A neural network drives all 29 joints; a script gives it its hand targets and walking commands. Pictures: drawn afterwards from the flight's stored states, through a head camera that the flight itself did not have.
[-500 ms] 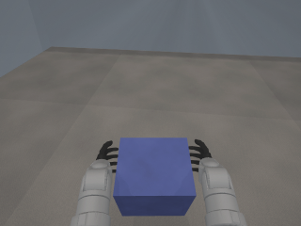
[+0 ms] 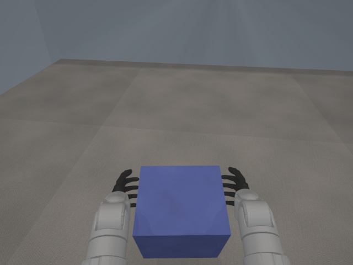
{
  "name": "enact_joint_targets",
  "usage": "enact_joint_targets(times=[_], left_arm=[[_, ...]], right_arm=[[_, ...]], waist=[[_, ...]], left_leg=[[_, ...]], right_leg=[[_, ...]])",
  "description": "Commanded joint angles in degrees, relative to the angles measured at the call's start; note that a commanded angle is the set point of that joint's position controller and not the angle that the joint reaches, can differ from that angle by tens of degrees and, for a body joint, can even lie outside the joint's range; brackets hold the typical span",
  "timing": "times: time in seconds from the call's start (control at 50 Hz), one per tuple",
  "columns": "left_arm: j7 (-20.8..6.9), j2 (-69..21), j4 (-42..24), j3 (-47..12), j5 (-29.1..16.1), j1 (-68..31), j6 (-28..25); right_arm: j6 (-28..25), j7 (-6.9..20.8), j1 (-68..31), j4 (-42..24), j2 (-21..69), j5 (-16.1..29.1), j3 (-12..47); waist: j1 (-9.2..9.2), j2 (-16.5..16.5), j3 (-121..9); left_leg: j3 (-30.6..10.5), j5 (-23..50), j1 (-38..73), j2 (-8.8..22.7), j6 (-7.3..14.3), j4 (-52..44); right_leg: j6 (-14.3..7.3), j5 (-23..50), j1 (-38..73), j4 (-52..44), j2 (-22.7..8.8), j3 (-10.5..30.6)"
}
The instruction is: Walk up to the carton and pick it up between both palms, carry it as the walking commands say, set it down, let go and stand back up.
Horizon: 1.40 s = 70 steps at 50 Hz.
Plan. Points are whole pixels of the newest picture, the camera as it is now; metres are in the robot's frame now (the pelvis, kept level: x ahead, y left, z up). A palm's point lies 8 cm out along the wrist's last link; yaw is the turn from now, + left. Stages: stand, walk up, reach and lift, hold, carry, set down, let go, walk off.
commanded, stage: hold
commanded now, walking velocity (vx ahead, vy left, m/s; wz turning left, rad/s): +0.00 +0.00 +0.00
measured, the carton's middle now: (180, 213) +0.30 +0.00 -0.03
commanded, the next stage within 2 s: carry in 0.88 s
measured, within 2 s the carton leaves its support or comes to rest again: neither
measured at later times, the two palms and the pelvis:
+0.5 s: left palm (119, 201) +0.28 +0.14 +0.05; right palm (242, 198) +0.28 -0.14 +0.05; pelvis -0.01 +0.00 +0.00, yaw +0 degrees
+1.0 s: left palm (121, 199) +0.29 +0.14 +0.05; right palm (241, 197) +0.29 -0.14 +0.05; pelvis -0.01 +0.00 -0.01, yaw -1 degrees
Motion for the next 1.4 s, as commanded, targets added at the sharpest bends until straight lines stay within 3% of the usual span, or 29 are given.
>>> enact_joint_targets(times=[0.0, 0.3, 0.84, 0.86, 0.9, 0.96, 1.0, 1.06, 1.16, 1.2, 1.26, 1.3, 1.34, 1.38], left_arm=[[-15.71, -56.67, -2.59, -29.75, -16.93, -30.02, -2.88], [-16.16, -56.62, -1.25, -29.02, -16.74, -32.17, -3.2], [-15.49, -56.74, -4.63, -31.06, -17.56, -28.09, -2.67], [-15.44, -56.23, -4.89, -32.42, -17.95, -30.38, -2.99], [-15.03, -57.47, -6.55, -33.77, -20.19, -30.79, -2.52], [-13.85, -58.24, -12.11, -38.47, -23.81, -31.29, -0.81], [-12.65, -58.36, -15.96, -40.91, -25.3, -30.28, 1.14], [-10.96, -58.92, -21.02, -43.05, -26.75, -29.89, 4.59], [-7.3, -59.49, -29.59, -44.32, -29.27, -24.33, 11.25], [-5.7, -58.67, -32.53, -43.84, -29.47, -21.1, 13.61], [-3.61, -57.74, -37.08, -43.22, -29.63, -19.12, 16.8], [-2.66, -57.11, -38.76, -43.29, -30.26, -18.97, 18.69], [-2.19, -56.94, -39.45, -43.62, -31.18, -18.69, 20.21], [-1.74, -56.63, -40.1, -43.63, -31.83, -18.56, 21.47]], right_arm=[[-2.11, 15.76, -28.01, -1.43, 58.09, 16.85, 29.75], [-2.17, 15.99, -29.69, 0.24, 58.51, 16.74, 28.79], [-1.85, 15.76, -25.88, -3.72, 57.39, 17.58, 30.88], [-2.53, 15.73, -28.69, -2.92, 56.42, 16.79, 32.07], [-2.1, 15.08, -28.22, -4.96, 57.39, 18.17, 34.36], [-0.59, 13.69, -28.15, -10.72, 58.38, 20.99, 37.3], [1.25, 12.52, -27.03, -14.07, 58.76, 22.76, 39.1], [4.65, 10.77, -26.85, -18.23, 59.3, 24.86, 40.81], [11.49, 7.17, -23.41, -27.92, 60.66, 28.88, 43.84], [14.08, 5.91, -21.65, -31.22, 60.57, 30.38, 44.79], [17.41, 4.33, -20.49, -35.67, 59.64, 31.75, 45.08], [19.21, 3.16, -18.37, -36.58, 58.44, 31.2, 43.77], [20.59, 2.15, -17.06, -37.61, 57.8, 30.5, 42.59], [21.78, 1.38, -16.53, -38.97, 57.39, 30.34, 41.73]], waist=[[-0.02, -0.3, -10.83], [-0.06, -0.23, -10.0], [0.04, -0.15, -10.86], [0.19, -1.98, -7.84], [0.32, -1.47, -11.41], [0.64, -1.05, -18.18], [0.5, 0.69, -21.67], [0.48, 1.83, -23.61], [0.34, -4.51, -22.74], [0.25, -4.55, -22.04], [0.52, 1.87, -19.99], [0.78, 4.93, -20.08], [1.02, 3.87, -19.38], [0.8, -0.31, -18.12]], left_leg=[[4.04, 5.13, -1.67, -3.21, 0.06, -3.92], [4.11, 1.26, -2.93, -3.05, 0.38, -3.82], [3.89, 6.35, -1.27, -3.28, -0.07, -3.43], [0.39, -1.91, -8.97, 7.44, 0.73, 1.98], [-0.29, 0.8, -10.36, 8.0, 1.13, 4.25], [1.1, 13.32, -9.5, 8.03, 1.93, 9.88], [0.17, 20.7, -9.38, 9.46, 3.53, 11.91], [-0.74, 14.12, -12.01, 10.4, 4.76, 10.64], [4.88, -6.31, -14.76, 4.6, 2.19, 13.42], [4.86, -8.18, -13.95, 4.92, 2.19, 12.04], [-0.79, -6.56, -14.98, 10.26, 3.78, 4.92], [-3.23, -4.86, -17.69, 13.41, 5.0, 1.94], [0.04, -7.24, -20.37, 11.56, 3.76, 2.82], [4.56, -10.33, -20.09, 7.66, 1.54, 6.67]], right_leg=[[-0.03, 6.46, 3.93, -2.85, 2.94, -3.76], [-0.17, 2.56, 2.95, -2.71, 2.74, -3.86], [-0.23, 7.48, 3.79, -2.36, 3.09, -3.85], [-0.94, -0.11, -10.14, 0.55, -7.6, 0.61], [-1.24, 1.65, -11.96, 2.29, -8.05, 3.08], [-1.8, 15.13, -12.48, 9.16, -8.07, 2.79], [-1.69, 19.69, -13.39, 14.32, -7.23, 2.22], [-1.43, 10.35, -13.99, 14.07, -6.15, 2.61], [-2.89, 4.13, -16.55, 6.07, -9.39, 7.75], [-2.59, -0.43, -18.49, 5.45, -9.12, 6.62], [-0.92, -6.39, -20.71, 10.39, -4.43, -0.08], [-0.8, -3.89, -17.75, 13.99, -2.8, -3.92], [-1.34, -2.62, -14.91, 11.51, -3.83, -3.85], [-1.55, -3.34, -16.57, 6.98, -6.8, -0.01]])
